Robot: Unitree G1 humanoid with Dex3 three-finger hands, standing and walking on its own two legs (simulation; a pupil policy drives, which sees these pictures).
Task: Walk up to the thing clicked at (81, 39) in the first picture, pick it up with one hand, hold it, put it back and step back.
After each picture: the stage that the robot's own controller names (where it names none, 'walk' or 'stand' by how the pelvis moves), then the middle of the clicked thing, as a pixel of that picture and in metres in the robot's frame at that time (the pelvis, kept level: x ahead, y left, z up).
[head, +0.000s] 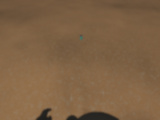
stand; (81, 37) +1.94 +0.36 -0.72
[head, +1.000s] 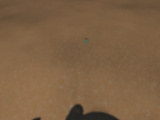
walk; (86, 40) +1.82 +0.33 -0.72
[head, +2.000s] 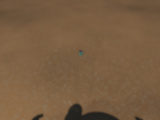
walk; (80, 52) +1.26 +0.33 -0.71
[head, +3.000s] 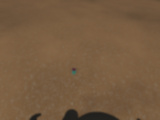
walk; (73, 71) +0.81 +0.27 -0.70
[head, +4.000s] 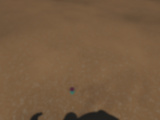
walk; (72, 90) +0.49 +0.22 -0.71
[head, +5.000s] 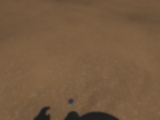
stand; (71, 102) +0.32 +0.23 -0.71
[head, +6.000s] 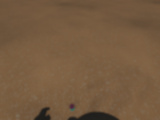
stand; (72, 107) +0.29 +0.20 -0.72
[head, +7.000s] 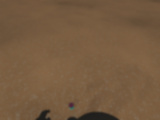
stand; (71, 106) +0.30 +0.21 -0.73
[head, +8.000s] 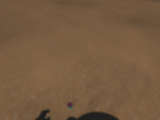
stand; (70, 105) +0.30 +0.23 -0.73
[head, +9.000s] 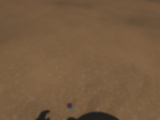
stand; (69, 106) +0.29 +0.23 -0.73
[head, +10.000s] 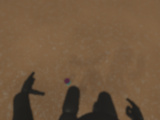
go down; (67, 81) +0.33 +0.23 -0.52
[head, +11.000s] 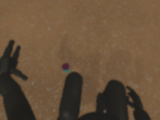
go down; (66, 68) +0.38 +0.25 -0.32
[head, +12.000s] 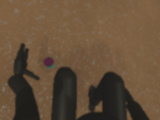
close in; (49, 63) +0.36 +0.27 -0.24
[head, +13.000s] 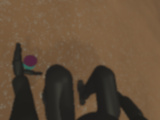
close; (29, 62) +0.36 +0.28 -0.21
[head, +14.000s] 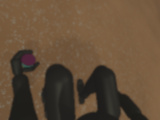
lift; (28, 61) +0.35 +0.29 -0.22
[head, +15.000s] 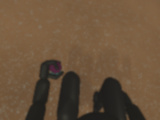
lift; (56, 69) +0.31 +0.25 -0.08
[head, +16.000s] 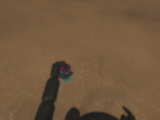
hold; (65, 73) +0.33 +0.18 +0.04
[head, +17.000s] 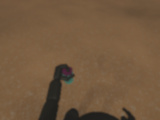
hold; (68, 75) +0.33 +0.17 +0.00
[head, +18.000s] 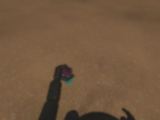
hold; (68, 75) +0.33 +0.18 +0.00
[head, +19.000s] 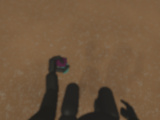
crouch; (63, 65) +0.38 +0.21 -0.07
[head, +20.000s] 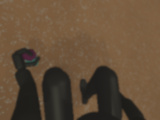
lower; (31, 58) +0.38 +0.28 -0.22
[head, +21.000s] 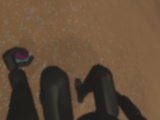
lower; (23, 58) +0.38 +0.30 -0.22
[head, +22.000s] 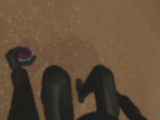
lower; (25, 57) +0.38 +0.29 -0.22
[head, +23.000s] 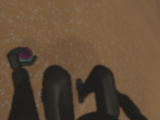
lower; (26, 57) +0.38 +0.29 -0.22
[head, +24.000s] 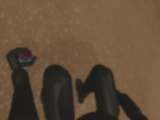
rest; (26, 58) +0.38 +0.29 -0.21
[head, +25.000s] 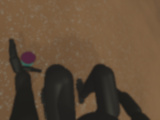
withdraw; (28, 59) +0.36 +0.27 -0.21
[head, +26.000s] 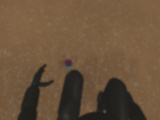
walk; (68, 64) +0.40 +0.22 -0.30
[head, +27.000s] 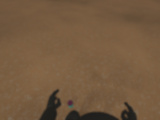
stand; (70, 104) +0.31 +0.20 -0.65
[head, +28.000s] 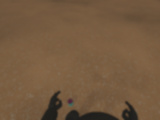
stand; (70, 102) +0.33 +0.22 -0.67
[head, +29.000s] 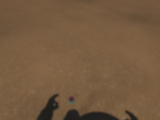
stand; (71, 100) +0.34 +0.21 -0.68
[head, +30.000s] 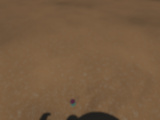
walk; (72, 102) +0.34 +0.21 -0.72
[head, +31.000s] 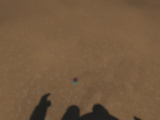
walk; (75, 81) +0.51 +0.18 -0.70
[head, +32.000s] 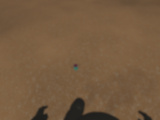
walk; (75, 67) +0.80 +0.32 -0.69
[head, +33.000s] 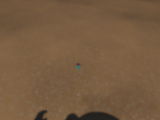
stand; (78, 66) +0.98 +0.25 -0.71
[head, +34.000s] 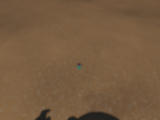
stand; (79, 66) +0.96 +0.23 -0.73
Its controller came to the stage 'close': yes
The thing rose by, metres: 0.72
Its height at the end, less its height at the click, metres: +0.00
